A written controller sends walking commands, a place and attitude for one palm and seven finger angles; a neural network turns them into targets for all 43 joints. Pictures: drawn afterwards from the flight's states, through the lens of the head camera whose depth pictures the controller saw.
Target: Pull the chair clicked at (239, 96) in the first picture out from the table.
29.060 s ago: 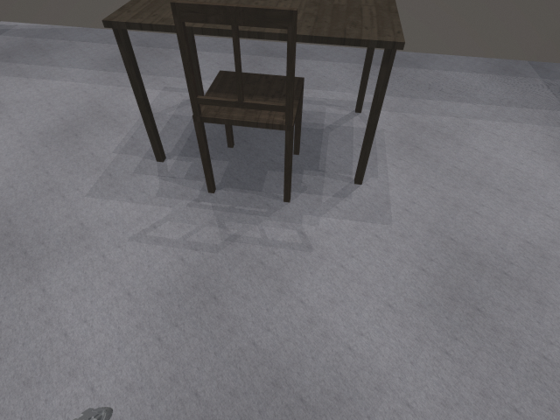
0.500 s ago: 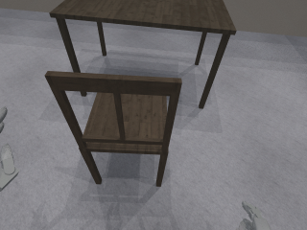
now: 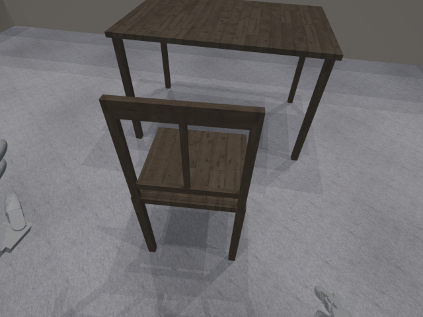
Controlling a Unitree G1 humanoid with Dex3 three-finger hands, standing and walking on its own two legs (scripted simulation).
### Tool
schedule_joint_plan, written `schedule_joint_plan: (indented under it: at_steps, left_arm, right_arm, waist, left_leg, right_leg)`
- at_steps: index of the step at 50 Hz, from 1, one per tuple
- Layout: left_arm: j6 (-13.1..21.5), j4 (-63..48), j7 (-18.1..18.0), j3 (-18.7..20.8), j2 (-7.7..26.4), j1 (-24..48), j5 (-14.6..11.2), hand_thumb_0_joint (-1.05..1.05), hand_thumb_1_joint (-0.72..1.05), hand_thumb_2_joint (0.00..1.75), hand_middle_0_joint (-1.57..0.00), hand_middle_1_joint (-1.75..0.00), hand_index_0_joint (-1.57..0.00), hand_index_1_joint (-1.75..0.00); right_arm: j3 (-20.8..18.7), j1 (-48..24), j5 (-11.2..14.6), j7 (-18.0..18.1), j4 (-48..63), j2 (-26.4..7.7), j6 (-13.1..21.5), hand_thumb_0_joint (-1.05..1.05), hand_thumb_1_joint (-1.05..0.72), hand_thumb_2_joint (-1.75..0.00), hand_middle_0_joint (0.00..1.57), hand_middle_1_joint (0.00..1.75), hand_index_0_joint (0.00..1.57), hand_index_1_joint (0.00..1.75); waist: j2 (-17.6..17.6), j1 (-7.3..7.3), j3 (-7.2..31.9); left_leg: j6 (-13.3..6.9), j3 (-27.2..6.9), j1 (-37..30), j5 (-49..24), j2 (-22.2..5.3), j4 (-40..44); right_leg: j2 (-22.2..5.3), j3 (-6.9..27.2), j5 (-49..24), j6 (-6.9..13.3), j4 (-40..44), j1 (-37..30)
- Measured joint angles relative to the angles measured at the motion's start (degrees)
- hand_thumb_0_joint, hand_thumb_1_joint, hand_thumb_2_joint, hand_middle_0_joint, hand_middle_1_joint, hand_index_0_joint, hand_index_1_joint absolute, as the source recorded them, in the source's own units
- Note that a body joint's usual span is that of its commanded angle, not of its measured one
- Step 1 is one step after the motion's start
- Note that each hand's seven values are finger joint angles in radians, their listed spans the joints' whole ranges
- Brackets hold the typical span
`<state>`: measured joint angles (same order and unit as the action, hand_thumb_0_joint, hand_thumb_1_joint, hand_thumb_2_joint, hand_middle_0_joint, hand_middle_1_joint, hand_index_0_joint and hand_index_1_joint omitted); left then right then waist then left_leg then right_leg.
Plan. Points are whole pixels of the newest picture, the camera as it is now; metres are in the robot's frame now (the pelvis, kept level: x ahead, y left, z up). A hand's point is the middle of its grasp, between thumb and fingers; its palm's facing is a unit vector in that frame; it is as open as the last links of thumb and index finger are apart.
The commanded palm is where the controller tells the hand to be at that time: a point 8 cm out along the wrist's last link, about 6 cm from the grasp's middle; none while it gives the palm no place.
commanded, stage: let the arm hang, fingers relaxed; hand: left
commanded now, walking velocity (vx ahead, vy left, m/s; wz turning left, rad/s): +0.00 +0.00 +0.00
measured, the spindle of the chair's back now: (185, 158) +0.58 +0.11 -0.09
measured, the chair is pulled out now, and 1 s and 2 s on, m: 0.59 0.59 0.59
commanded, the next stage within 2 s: look to check the result in 1.18 s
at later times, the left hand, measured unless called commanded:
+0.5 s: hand out of the picture +0.05 +0.19 -0.17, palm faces +0.03 -0.98 -0.19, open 6.8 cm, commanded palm none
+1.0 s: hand out of the picture +0.04 +0.16 -0.17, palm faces +0.03 -0.98 -0.18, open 7.3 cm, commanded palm none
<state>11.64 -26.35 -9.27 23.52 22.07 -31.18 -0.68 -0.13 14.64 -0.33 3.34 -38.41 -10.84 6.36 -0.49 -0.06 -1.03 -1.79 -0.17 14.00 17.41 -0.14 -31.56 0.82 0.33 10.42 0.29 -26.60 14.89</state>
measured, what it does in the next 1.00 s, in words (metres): stands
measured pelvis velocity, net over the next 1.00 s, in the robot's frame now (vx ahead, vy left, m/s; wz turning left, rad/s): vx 0.04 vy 0.00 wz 0.00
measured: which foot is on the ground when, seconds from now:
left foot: down 0.00-1.00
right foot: down 0.00-1.00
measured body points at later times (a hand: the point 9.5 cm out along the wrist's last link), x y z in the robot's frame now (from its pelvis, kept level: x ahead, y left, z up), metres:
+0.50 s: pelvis +0.03 +0.01 +0.00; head +0.06 +0.03 +0.45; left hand +0.05 +0.25 -0.16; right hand +0.02 -0.22 -0.14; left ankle +0.03 +0.11 -0.74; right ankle +0.07 -0.12 -0.74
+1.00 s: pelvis +0.04 +0.00 +0.00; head +0.06 +0.00 +0.45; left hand +0.04 +0.22 -0.15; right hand +0.03 -0.20 -0.16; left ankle +0.03 +0.11 -0.74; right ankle +0.07 -0.12 -0.74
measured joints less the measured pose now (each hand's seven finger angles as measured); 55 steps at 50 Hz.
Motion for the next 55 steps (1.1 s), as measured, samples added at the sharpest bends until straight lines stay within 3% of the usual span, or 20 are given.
schedule_joint_plan:
  at_steps: [5, 7, 11, 16, 18, 21, 31, 44, 55]
  left_arm:
    - [0.2, 4.5, 0.7, -0.9, 0.1, 1.2, 1.1, 0.01, 0.88, 0.89, -0.22, -0.3, -0.21, -0.3]
    - [-3.0, 15.4, 3.6, -5.0, -0.7, 6.2, 1.9, 0.0, 0.89, 0.89, -0.21, -0.3, -0.21, -0.3]
    - [-12.5, 43.9, 6.6, -13.7, -6.6, 14.4, 2.7, 0.0, 0.9, 0.9, -0.2, -0.3, -0.2, -0.3]
    - [-15.9, 68.0, 8.6, -22.5, -13.2, 15.0, 2.4, 0.01, 0.91, 0.89, -0.2, -0.3, -0.19, -0.3]
    - [-14.3, 71.9, 6.8, -20.7, -14.4, 15.0, 0.9, -0.03, 0.99, 0.89, -0.21, -0.3, -0.21, -0.3]
    - [-13.2, 75.7, 7.1, -21.1, -12.4, 15.0, 1.4, -0.06, 1.04, 0.89, -0.21, -0.3, -0.21, -0.3]
    - [-13.3, 85.7, 7.7, -23.1, -11.0, 12.8, 1.4, -0.02, 0.95, 0.89, -0.21, -0.3, -0.2, -0.3]
    - [-12.5, 87.6, 7.2, -24.1, -15.0, 13.7, 1.4, 0.0, 0.91, 0.89, -0.2, -0.3, -0.2, -0.3]
    - [-12.2, 87.9, 7.2, -23.8, -15.1, 13.6, 1.4, 0.01, 0.92, 0.89, -0.2, -0.3, -0.2, -0.3]
  right_arm:
    - [-1.5, 0.3, 0.4, -0.6, -0.7, -1.8, 0.9, 0.01, -0.91, -0.9, 0.2, 0.3, 0.21, 0.3]
    - [-2.3, -0.4, -0.3, -2.2, -3.1, -2.9, -0.1, 0.01, -0.91, -0.9, 0.2, 0.3, 0.2, 0.3]
    - [-1.7, -1.7, -1.5, -3.4, -7.2, -3.0, -4.8, 0.01, -0.91, -0.9, 0.2, 0.3, 0.2, 0.3]
    - [1.0, -0.2, -1.5, -3.7, -11.1, 0.7, -6.1, 0.01, -0.91, -0.9, 0.2, 0.3, 0.2, 0.3]
    - [0.7, 1.4, -1.2, -2.7, -13.2, 2.1, -5.9, 0.01, -0.93, -0.9, 0.2, 0.3, 0.2, 0.3]
    - [0.4, 3.5, -1.2, -2.0, -16.3, 2.2, -6.2, 0.01, -0.95, -0.9, 0.2, 0.3, 0.21, 0.3]
    - [0.3, 6.6, -0.6, -1.6, -21.2, 2.5, -6.6, 0.01, -0.92, -0.9, 0.2, 0.3, 0.2, 0.3]
    - [1.0, 4.3, -0.6, -1.4, -23.1, 4.9, -6.2, 0.01, -0.92, -0.9, 0.2, 0.3, 0.2, 0.3]
    - [0.4, 4.3, -0.5, -1.2, -23.2, 4.2, -6.1, 0.01, -0.92, -0.9, 0.2, 0.3, 0.2, 0.3]
  waist:
    - [-0.5, 0.07, 0.9]
    - [-1.0, 0.31, 2.3]
    - [-1.7, -0.43, 2.7]
    - [2.0, -1.62, -0.6]
    - [3.3, -1.21, -1.9]
    - [3.9, -0.23, -3.0]
    - [0.9, -0.2, -3.6]
    - [-0.4, -0.07, -2.7]
    - [0.0, -0.1, -2.8]
  left_leg:
    - [0.4, 0.4, -0.3, -3.5, 0.2, 1.7]
    - [0.3, 0.4, 1.8, -3.0, 1.3, -0.1]
    - [-0.3, 0.4, 3.1, -1.7, 2.5, -1.8]
    - [-0.2, 1.1, 1.3, -1.4, 2.1, -0.4]
    - [0.0, 0.7, 0.7, -1.7, 1.7, 0.5]
    - [0.2, 0.2, -0.5, -2.3, 1.4, 2.1]
    - [-0.1, 0.5, -3.9, -3.0, 1.8, 5.8]
    - [0.3, 0.7, -4.9, -2.9, 1.8, 6.5]
    - [0.9, 0.5, -4.9, -2.9, 1.2, 6.6]
  right_leg:
    - [-0.4, 0.1, 0.2, -0.6, 0.0, 0.2]
    - [-1.8, -0.3, -0.2, -0.9, -2.5, 2.7]
    - [-3.0, -0.2, 2.1, -1.7, -5.9, 4.6]
    - [-2.5, 0.6, 2.2, -1.8, -5.0, 3.4]
    - [-2.2, 0.1, 1.6, -1.6, -3.4, 2.3]
    - [-1.9, -0.4, 0.7, -1.3, -0.8, 0.6]
    - [-2.3, -0.1, 0.7, -1.5, 1.5, -2.1]
    - [-2.2, 0.1, 1.5, -1.1, 0.7, -2.4]
    - [-1.6, -0.1, 1.6, -0.5, 0.7, -2.3]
